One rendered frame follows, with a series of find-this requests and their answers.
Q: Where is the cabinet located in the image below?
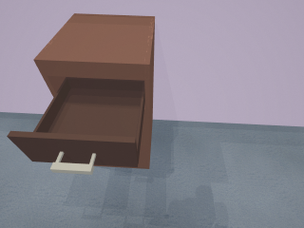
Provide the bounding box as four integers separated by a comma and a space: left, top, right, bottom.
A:
33, 13, 155, 169

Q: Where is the handle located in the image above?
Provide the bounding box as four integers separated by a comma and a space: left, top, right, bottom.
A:
50, 151, 96, 175

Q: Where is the drawer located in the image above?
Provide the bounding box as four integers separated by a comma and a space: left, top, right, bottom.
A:
7, 77, 145, 167

